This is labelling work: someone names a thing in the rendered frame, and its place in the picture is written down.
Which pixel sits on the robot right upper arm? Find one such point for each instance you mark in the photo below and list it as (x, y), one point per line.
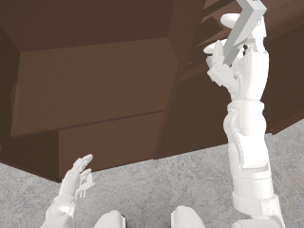
(255, 223)

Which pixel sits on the left robot hand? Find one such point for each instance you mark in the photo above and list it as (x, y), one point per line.
(74, 182)

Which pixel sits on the handle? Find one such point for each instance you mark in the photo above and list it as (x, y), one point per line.
(252, 11)

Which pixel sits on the left robot forearm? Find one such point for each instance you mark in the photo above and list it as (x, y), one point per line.
(61, 212)

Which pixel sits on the right robot forearm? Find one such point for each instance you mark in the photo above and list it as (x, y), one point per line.
(249, 161)

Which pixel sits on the right robot hand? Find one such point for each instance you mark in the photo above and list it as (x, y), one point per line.
(251, 69)

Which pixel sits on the robot left thigh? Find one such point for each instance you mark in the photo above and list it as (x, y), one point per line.
(111, 220)

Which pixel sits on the robot right thigh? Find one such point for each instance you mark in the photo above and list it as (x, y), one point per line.
(185, 217)

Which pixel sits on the wardrobe door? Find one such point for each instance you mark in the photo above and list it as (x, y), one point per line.
(197, 106)

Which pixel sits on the robot thigh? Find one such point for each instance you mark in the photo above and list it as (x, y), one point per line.
(111, 220)
(185, 217)

